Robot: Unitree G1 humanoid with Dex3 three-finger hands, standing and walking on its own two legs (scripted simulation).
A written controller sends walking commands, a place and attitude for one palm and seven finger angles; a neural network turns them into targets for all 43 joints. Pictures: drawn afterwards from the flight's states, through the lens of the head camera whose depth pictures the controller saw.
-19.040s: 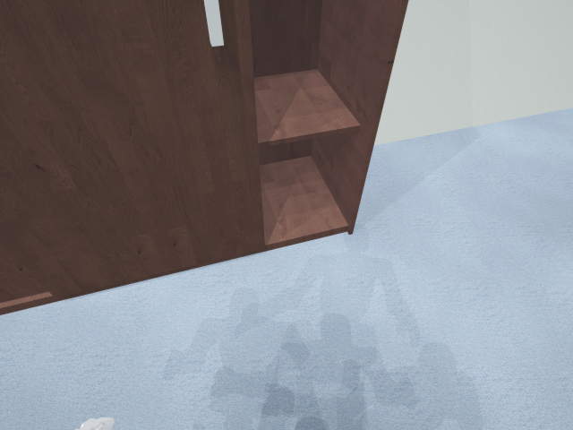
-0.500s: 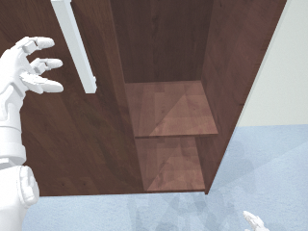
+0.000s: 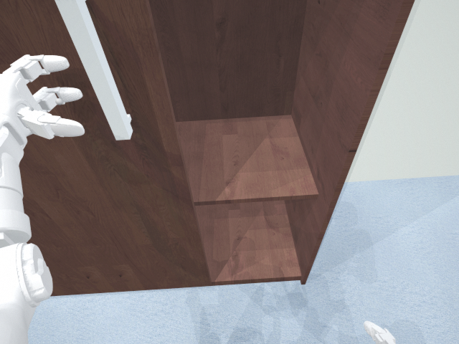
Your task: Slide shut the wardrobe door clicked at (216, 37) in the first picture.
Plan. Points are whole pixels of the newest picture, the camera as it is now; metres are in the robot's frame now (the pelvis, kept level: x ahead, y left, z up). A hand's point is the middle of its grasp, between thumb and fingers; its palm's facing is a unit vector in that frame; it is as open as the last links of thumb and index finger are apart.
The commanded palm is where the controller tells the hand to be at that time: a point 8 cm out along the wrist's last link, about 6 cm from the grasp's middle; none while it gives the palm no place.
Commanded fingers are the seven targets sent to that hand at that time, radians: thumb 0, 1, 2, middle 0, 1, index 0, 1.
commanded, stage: move the hooked fingers beside the handle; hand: left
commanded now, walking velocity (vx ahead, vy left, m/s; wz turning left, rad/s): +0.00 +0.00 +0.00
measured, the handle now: (105, 72) +0.48 +0.21 +0.27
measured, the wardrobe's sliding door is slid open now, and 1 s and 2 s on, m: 0.39 0.39 0.39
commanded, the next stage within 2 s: feel for the door with the fingertips in 0.30 s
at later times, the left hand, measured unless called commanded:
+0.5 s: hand (57, 106) +0.39 +0.25 +0.26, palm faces +0.09 -0.99 -0.05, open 14.0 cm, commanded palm +0.37 +0.30 +0.26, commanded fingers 0.00 -0.50 0.30 -0.30 -1.20 -0.30 -1.20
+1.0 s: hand (73, 100) +0.40 +0.23 +0.26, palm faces +0.09 -0.99 -0.04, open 14.0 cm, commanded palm +0.38 +0.28 +0.26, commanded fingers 0.00 -0.50 0.30 -0.30 -1.20 -0.30 -1.20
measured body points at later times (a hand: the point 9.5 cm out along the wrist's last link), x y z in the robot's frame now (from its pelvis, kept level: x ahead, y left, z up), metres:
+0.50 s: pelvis +0.00 +0.00 +0.00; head -0.02 -0.03 +0.45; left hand +0.38 +0.30 +0.27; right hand +0.16 -0.25 -0.09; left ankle +0.04 +0.13 -0.74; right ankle -0.07 -0.11 -0.74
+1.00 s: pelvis +0.00 +0.00 +0.00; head -0.02 -0.03 +0.45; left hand +0.39 +0.28 +0.27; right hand +0.12 -0.26 -0.10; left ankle +0.04 +0.13 -0.74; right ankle -0.07 -0.11 -0.74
